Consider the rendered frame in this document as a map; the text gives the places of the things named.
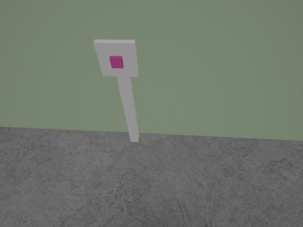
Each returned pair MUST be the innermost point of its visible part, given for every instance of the button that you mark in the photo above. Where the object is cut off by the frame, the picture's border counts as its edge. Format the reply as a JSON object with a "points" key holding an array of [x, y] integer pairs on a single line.
{"points": [[116, 62]]}

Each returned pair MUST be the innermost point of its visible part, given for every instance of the panel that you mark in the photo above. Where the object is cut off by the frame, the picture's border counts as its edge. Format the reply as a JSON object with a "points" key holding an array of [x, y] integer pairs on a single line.
{"points": [[126, 49]]}

